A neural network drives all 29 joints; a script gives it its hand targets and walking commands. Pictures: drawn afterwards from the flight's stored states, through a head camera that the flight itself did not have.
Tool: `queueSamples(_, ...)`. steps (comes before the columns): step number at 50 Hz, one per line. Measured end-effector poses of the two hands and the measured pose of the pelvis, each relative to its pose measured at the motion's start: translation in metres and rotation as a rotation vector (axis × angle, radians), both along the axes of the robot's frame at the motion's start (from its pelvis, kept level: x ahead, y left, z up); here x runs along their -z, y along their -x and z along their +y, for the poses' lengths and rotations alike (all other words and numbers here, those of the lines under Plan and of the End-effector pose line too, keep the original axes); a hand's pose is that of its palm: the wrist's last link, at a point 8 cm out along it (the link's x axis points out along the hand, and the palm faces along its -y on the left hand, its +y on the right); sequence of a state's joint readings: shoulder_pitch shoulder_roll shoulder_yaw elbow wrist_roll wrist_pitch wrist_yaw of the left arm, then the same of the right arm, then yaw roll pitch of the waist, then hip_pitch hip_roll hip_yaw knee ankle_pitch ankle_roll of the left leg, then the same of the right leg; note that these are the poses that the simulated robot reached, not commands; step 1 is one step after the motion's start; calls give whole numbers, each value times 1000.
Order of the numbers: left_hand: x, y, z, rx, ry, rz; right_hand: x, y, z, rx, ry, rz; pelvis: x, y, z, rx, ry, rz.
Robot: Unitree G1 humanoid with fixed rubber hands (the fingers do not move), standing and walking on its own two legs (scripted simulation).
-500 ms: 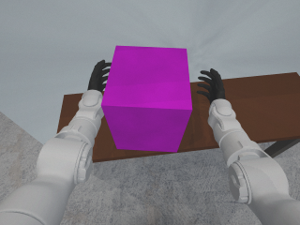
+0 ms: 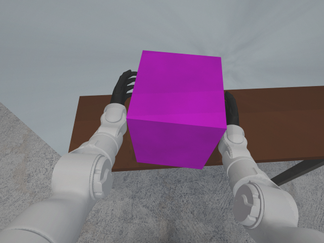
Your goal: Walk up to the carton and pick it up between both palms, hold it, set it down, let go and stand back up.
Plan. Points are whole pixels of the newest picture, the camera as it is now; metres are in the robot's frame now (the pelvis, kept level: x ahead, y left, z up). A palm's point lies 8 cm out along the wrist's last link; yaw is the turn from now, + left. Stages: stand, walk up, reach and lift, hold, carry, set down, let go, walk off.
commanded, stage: reach and lift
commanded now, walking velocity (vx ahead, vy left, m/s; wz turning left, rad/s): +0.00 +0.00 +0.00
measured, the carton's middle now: (174, 114) +0.44 -0.01 +0.01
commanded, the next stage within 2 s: none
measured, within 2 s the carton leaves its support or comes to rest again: leaves its support in 1.34 s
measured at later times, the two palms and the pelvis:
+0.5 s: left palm (122, 104) +0.43 +0.13 +0.06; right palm (233, 125) +0.40 -0.16 +0.02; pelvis +0.00 -0.01 +0.00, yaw +0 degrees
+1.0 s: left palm (121, 105) +0.43 +0.13 +0.06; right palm (232, 125) +0.39 -0.16 +0.02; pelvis +0.00 -0.01 +0.00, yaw +0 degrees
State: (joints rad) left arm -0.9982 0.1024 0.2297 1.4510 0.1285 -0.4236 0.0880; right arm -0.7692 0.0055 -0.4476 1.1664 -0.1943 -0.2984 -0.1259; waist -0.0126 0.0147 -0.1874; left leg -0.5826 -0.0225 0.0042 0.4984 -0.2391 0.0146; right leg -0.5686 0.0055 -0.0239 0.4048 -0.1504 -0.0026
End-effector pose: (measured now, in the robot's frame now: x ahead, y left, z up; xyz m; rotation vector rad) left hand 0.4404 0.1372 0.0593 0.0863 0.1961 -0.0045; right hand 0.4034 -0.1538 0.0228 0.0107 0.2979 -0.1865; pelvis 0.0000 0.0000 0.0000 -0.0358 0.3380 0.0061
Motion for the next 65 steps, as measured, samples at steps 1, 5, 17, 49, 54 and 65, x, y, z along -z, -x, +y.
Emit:
queueSamples(1, 0, 2, 0, -1, 1, 4, 0, 2, 0, 1, 2, 1, -1, -1, 1, -1, 1, -13)
queueSamples(5, 1, 7, -1, -12, 15, 7, -1, 6, 0, 2, 11, 0, 0, -1, 3, -3, 0, -44)
queueSamples(17, 0, 10, -6, -38, 15, 4, 0, 7, -6, -27, 14, -3, 0, 2, -10, 0, -7, -57)
queueSamples(49, 4, 14, -7, -48, 43, 14, 0, 9, -6, -24, 14, -5, 0, 4, -12, 0, -6, -61)
queueSamples(54, 4, 14, -7, -51, 49, 15, -1, 9, -6, -20, 14, -5, 0, 4, -12, -1, -6, -61)
queueSamples(65, 3, 24, -14, -69, 96, 3, -4, 18, -11, 10, 19, -24, 0, 4, -13, -1, -6, -61)
